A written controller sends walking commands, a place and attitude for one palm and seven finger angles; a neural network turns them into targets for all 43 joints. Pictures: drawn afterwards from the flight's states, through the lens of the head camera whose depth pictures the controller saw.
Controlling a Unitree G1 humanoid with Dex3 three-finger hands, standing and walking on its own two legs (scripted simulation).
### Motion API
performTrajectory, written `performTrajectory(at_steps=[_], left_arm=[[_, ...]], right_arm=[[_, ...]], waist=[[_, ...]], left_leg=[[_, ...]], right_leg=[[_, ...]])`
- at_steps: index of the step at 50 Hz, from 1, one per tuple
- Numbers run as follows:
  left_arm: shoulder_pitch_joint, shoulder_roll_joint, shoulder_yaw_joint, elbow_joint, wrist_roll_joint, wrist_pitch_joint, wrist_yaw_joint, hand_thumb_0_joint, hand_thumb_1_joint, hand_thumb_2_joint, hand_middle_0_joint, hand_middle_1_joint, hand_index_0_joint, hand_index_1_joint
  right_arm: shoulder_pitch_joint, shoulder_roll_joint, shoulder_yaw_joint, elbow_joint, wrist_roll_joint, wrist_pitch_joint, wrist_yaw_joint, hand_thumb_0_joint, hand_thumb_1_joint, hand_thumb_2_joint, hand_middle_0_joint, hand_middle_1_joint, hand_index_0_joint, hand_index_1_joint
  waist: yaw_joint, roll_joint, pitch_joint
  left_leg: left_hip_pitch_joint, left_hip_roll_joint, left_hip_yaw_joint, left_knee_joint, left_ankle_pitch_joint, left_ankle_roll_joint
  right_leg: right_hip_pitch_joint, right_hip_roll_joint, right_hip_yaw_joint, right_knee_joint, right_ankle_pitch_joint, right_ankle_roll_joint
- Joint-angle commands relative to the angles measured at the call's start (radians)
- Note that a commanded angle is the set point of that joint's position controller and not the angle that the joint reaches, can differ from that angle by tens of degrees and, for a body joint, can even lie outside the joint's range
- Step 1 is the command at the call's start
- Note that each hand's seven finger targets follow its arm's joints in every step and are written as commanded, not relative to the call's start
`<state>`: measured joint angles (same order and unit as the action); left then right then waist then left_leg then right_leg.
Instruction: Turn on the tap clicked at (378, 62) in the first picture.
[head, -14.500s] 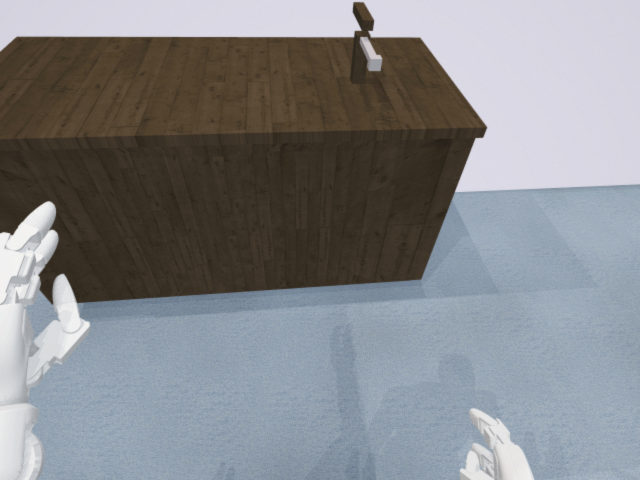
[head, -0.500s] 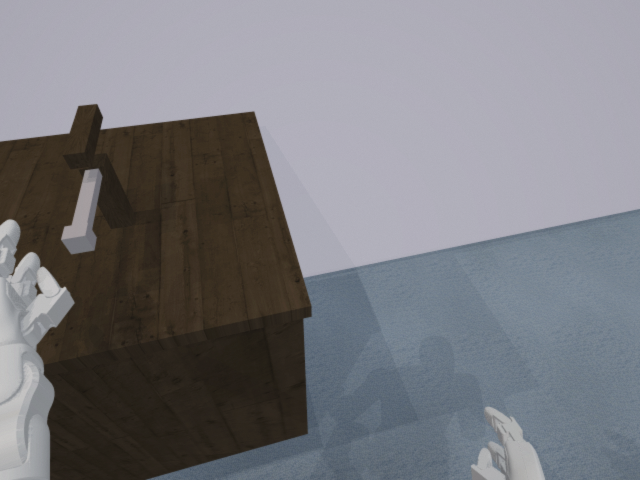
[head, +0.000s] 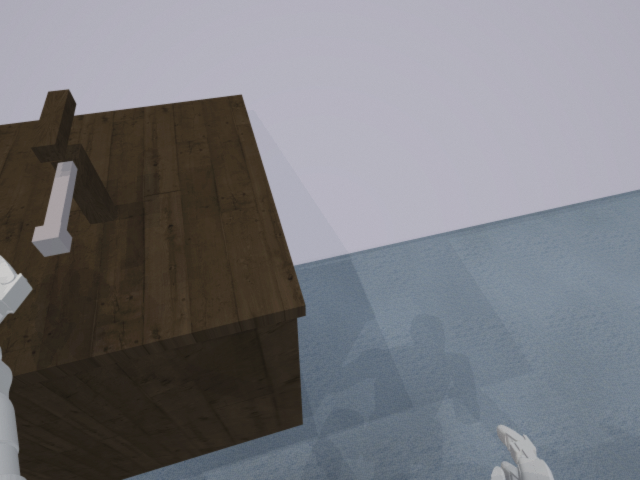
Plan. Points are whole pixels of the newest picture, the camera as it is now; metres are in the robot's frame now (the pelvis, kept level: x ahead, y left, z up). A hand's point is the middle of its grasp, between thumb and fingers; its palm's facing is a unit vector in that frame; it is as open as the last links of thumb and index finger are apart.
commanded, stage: reach beside the lever's end, fingers flat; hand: left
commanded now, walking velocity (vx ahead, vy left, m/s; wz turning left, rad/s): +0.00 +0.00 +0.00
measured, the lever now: (52, 239) +0.34 +0.36 +0.12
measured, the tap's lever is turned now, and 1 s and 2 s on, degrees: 0 1 20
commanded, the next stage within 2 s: push the lever round in 0.40 s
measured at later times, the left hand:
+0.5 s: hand (16, 284) +0.28 +0.38 +0.10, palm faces +0.60 -0.80 -0.08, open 7.8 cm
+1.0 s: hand (54, 274) +0.30 +0.35 +0.10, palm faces +0.57 -0.82 -0.08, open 7.8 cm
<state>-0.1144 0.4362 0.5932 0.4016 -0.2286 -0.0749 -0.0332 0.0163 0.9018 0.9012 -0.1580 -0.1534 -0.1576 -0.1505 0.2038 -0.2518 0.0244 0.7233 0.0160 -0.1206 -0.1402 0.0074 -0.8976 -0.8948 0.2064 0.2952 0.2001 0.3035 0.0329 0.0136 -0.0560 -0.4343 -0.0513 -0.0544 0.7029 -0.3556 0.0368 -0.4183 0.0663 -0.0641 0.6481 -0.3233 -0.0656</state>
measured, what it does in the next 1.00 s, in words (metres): stands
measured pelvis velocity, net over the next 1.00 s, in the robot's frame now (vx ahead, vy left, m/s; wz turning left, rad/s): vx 0.00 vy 0.01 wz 0.00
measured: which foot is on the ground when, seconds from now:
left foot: down 0.00-1.00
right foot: down 0.00-1.00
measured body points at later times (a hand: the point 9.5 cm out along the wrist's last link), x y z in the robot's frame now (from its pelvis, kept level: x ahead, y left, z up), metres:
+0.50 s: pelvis +0.00 +0.01 +0.00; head +0.02 +0.02 +0.45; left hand +0.25 +0.42 +0.10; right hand +0.16 -0.24 -0.10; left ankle +0.00 +0.10 -0.72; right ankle +0.00 -0.08 -0.72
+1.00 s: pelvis +0.00 +0.01 +0.00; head +0.02 +0.02 +0.45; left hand +0.27 +0.39 +0.10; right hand +0.16 -0.23 -0.10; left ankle +0.00 +0.10 -0.72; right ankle +0.00 -0.08 -0.72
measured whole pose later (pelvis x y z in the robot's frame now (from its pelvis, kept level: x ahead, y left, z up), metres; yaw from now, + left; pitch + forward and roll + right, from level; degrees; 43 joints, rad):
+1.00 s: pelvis +0.00 +0.01 +0.00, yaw +0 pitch +5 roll -2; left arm -0.11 0.36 0.51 0.34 -0.19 -0.06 0.05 0.02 0.91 0.90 -0.16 -0.15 -0.16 -0.15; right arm 0.22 -0.23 0.03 0.70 0.01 -0.10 -0.13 0.01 -0.90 -0.89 0.21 0.30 0.20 0.30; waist 0.03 0.02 -0.07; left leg -0.43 -0.06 -0.05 0.70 -0.36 0.05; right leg -0.41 0.06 -0.06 0.64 -0.32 -0.05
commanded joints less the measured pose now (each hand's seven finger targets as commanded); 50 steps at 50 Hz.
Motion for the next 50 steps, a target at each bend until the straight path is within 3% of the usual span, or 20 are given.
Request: performTrajectory(at_steps=[1, 6, 7, 10, 12, 17, 20, 21, 22, 23, 24, 25, 28, 35, 37, 41, 44, 45, 46, 50], left_arm=[[-0.268, 0.308, 0.041, -0.203, -0.004, -0.078, -0.022, 0.0, 0.9, 0.9, -0.15, -0.15, -0.15, -0.15], [-0.213, 0.31, 0.056, -0.203, -0.009, -0.094, -0.016, 0.0, 0.9, 0.9, -0.15, -0.15, -0.15, -0.15], [-0.219, 0.308, 0.06, -0.195, -0.013, -0.096, -0.013, 0.0, 0.9, 0.9, -0.15, -0.15, -0.15, -0.15], [-0.145, 0.323, 0.098, -0.216, -0.02, -0.093, -0.003, 0.0, 0.9, 0.9, -0.15, -0.15, -0.15, -0.15], [-0.157, 0.301, 0.077, -0.231, -0.015, -0.091, 0.003, 0.0, 0.9, 0.9, -0.15, -0.15, -0.15, -0.15], [-0.188, 0.316, 0.086, -0.24, -0.002, -0.081, 0.016, 0.0, 0.9, 0.9, -0.15, -0.15, -0.15, -0.15], [-0.255, 0.31, 0.06, -0.276, 0.002, -0.095, 0.01, 0.0, 0.9, 0.9, -0.15, -0.15, -0.15, -0.15], [-0.283, 0.291, 0.035, -0.278, 0.002, -0.101, 0.006, 0.0, 0.9, 0.9, -0.15, -0.15, -0.15, -0.15], [-0.249, 0.297, 0.045, -0.254, 0.002, -0.102, 0.005, 0.0, 0.9, 0.9, -0.15, -0.15, -0.15, -0.15], [-0.29, 0.28, 0.015, -0.262, 0.003, -0.106, -0.002, 0.0, 0.9, 0.9, -0.15, -0.15, -0.15, -0.15], [-0.27, 0.278, 0.018, -0.238, 0.003, -0.102, -0.006, 0.0, 0.9, 0.9, -0.15, -0.15, -0.15, -0.15], [-0.313, 0.268, -0.007, -0.257, 0.005, -0.103, -0.01, 0.0, 0.9, 0.9, -0.15, -0.15, -0.15, -0.15], [-0.302, 0.264, -0.006, -0.227, -0.002, -0.084, -0.011, 0.0, 0.9, 0.9, -0.15, -0.15, -0.15, -0.15], [-0.266, 0.24, -0.016, -0.263, 0.019, -0.058, 0.045, 0.0, 0.9, 0.9, -0.15, -0.15, -0.15, -0.15], [-0.263, 0.208, -0.036, -0.283, 0.027, -0.061, 0.07, 0.0, 0.9, 0.9, -0.15, -0.15, -0.15, -0.15], [-0.251, 0.229, -0.006, -0.293, 0.035, -0.068, 0.1, 0.0, 0.9, 0.9, -0.15, -0.15, -0.15, -0.15], [-0.238, 0.201, -0.033, -0.29, 0.038, -0.062, 0.092, 0.0, 0.9, 0.9, -0.15, -0.15, -0.15, -0.15], [-0.238, 0.22, -0.015, -0.295, 0.038, -0.059, 0.092, 0.0, 0.9, 0.9, -0.15, -0.15, -0.15, -0.15], [-0.275, 0.22, -0.026, -0.308, 0.038, -0.062, 0.09, 0.0, 0.9, 0.9, -0.15, -0.15, -0.15, -0.15], [-0.288, 0.203, -0.044, -0.327, 0.037, -0.061, 0.085, 0.0, 0.9, 0.9, -0.15, -0.15, -0.15, -0.15]], right_arm=[[-0.053, -0.145, -0.05, -0.147, 0.001, -0.046, -0.011, 0.0, -0.9, -0.9, 0.2, 0.3, 0.2, 0.3], [-0.036, -0.15, -0.055, -0.16, -0.002, -0.045, 0.0, 0.0, -0.9, -0.9, 0.2, 0.3, 0.2, 0.3], [-0.034, -0.151, -0.054, -0.16, -0.002, -0.044, 0.001, 0.0, -0.9, -0.9, 0.2, 0.3, 0.2, 0.3], [-0.034, -0.152, -0.057, -0.173, -0.002, -0.038, 0.008, 0.0, -0.9, -0.9, 0.2, 0.3, 0.2, 0.3], [-0.039, -0.145, -0.054, -0.177, 0.0, -0.035, 0.012, 0.0, -0.9, -0.9, 0.2, 0.3, 0.2, 0.3], [-0.042, -0.145, -0.053, -0.175, -0.001, -0.028, 0.007, 0.0, -0.9, -0.9, 0.2, 0.3, 0.2, 0.3], [-0.048, -0.146, -0.05, -0.171, -0.001, -0.03, -0.001, 0.0, -0.9, -0.9, 0.2, 0.3, 0.2, 0.3], [-0.049, -0.143, -0.048, -0.166, -0.003, -0.034, -0.004, 0.0, -0.9, -0.9, 0.2, 0.3, 0.2, 0.3], [-0.047, -0.144, -0.049, -0.163, -0.003, -0.036, -0.006, 0.0, -0.9, -0.9, 0.2, 0.3, 0.2, 0.3], [-0.051, -0.146, -0.045, -0.162, -0.004, -0.039, -0.008, 0.0, -0.9, -0.9, 0.2, 0.3, 0.2, 0.3], [-0.048, -0.146, -0.048, -0.159, -0.002, -0.04, -0.011, 0.0, -0.9, -0.9, 0.2, 0.3, 0.2, 0.3], [-0.053, -0.148, -0.045, -0.158, 0.0, -0.041, -0.014, 0.0, -0.9, -0.9, 0.2, 0.3, 0.2, 0.3], [-0.051, -0.148, -0.046, -0.157, 0.001, -0.047, -0.019, 0.0, -0.9, -0.9, 0.2, 0.3, 0.2, 0.3], [-0.055, -0.142, -0.042, -0.174, -0.001, -0.043, -0.005, 0.0, -0.9, -0.9, 0.2, 0.3, 0.2, 0.3], [-0.057, -0.135, -0.042, -0.177, -0.005, -0.045, 0.001, 0.0, -0.9, -0.9, 0.2, 0.3, 0.2, 0.3], [-0.06, -0.136, -0.044, -0.175, -0.008, -0.035, 0.004, 0.0, -0.9, -0.9, 0.2, 0.3, 0.2, 0.3], [-0.063, -0.133, -0.045, -0.173, -0.005, -0.029, 0.004, 0.0, -0.9, -0.9, 0.2, 0.3, 0.2, 0.3], [-0.063, -0.134, -0.044, -0.172, -0.005, -0.026, 0.002, 0.0, -0.9, -0.9, 0.2, 0.3, 0.2, 0.3], [-0.066, -0.132, -0.043, -0.168, -0.005, -0.025, 0.0, 0.0, -0.9, -0.9, 0.2, 0.3, 0.2, 0.3], [-0.068, -0.13, -0.044, -0.166, -0.003, -0.025, -0.004, 0.0, -0.9, -0.9, 0.2, 0.3, 0.2, 0.3]], waist=[[-0.002, 0.116, -0.243], [0.014, 0.096, -0.264], [0.01, 0.064, -0.258], [0.038, 0.073, -0.275], [0.028, 0.09, -0.25], [0.008, 0.086, -0.2], [-0.004, 0.126, -0.211], [-0.015, 0.128, -0.207], [-0.006, 0.126, -0.203], [-0.018, 0.134, -0.2], [-0.014, 0.113, -0.2], [-0.022, 0.136, -0.199], [-0.014, 0.091, -0.229], [0.013, 0.112, -0.246], [0.008, 0.1, -0.241], [0.008, 0.065, -0.241], [0.003, 0.068, -0.237], [0.007, 0.089, -0.228], [-0.006, 0.1, -0.23], [-0.008, 0.105, -0.234]], left_leg=[[0.05, 0.018, -0.022, -0.089, 0.276, -0.011], [0.061, 0.024, -0.034, -0.083, 0.321, -0.021], [0.054, 0.024, -0.036, -0.083, 0.317, -0.021], [0.051, 0.024, -0.032, -0.083, 0.347, -0.024], [0.051, 0.025, -0.033, -0.09, 0.338, -0.026], [0.042, 0.028, -0.036, -0.098, 0.29, -0.023], [0.061, 0.028, -0.038, -0.094, 0.271, -0.025], [0.073, 0.028, -0.043, -0.094, 0.269, -0.027], [0.067, 0.03, -0.045, -0.098, 0.25, -0.028], [0.071, 0.028, -0.05, -0.097, 0.25, -0.031], [0.069, 0.03, -0.053, -0.1, 0.232, -0.031], [0.079, 0.03, -0.051, -0.1, 0.228, -0.031], [0.074, 0.03, -0.059, -0.106, 0.22, -0.033], [0.092, 0.036, -0.064, -0.115, 0.278, -0.049], [0.098, 0.035, -0.063, -0.115, 0.28, -0.047], [0.078, 0.035, -0.052, -0.113, 0.283, -0.041], [0.075, 0.033, -0.038, -0.105, 0.293, -0.033], [0.072, 0.035, -0.038, -0.107, 0.29, -0.034], [0.075, 0.033, -0.038, -0.106, 0.285, -0.033], [0.087, 0.034, -0.039, -0.106, 0.28, -0.03]], right_leg=[[0.136, -0.038, 0.065, -0.058, 0.249, 0.032], [0.136, -0.032, 0.053, -0.044, 0.27, 0.029], [0.139, -0.03, 0.052, -0.044, 0.275, 0.031], [0.164, -0.03, 0.052, -0.035, 0.296, 0.028], [0.147, -0.03, 0.048, -0.039, 0.28, 0.028], [0.113, -0.026, 0.047, -0.053, 0.23, 0.027], [0.095, -0.024, 0.051, -0.054, 0.201, 0.024], [0.081, -0.024, 0.048, -0.055, 0.197, 0.023], [0.077, -0.022, 0.047, -0.057, 0.174, 0.022], [0.067, -0.024, 0.046, -0.054, 0.173, 0.02], [0.063, -0.023, 0.043, -0.057, 0.155, 0.021], [0.056, -0.024, 0.046, -0.061, 0.152, 0.021], [0.074, -0.026, 0.041, -0.062, 0.149, 0.022], [0.092, -0.026, 0.031, -0.056, 0.176, 0.019], [0.088, -0.025, 0.03, -0.057, 0.179, 0.02], [0.112, -0.027, 0.036, -0.059, 0.198, 0.022], [0.121, -0.029, 0.043, -0.06, 0.222, 0.024], [0.122, -0.028, 0.044, -0.063, 0.219, 0.022], [0.118, -0.03, 0.047, -0.064, 0.218, 0.023], [0.119, -0.028, 0.048, -0.069, 0.213, 0.022]])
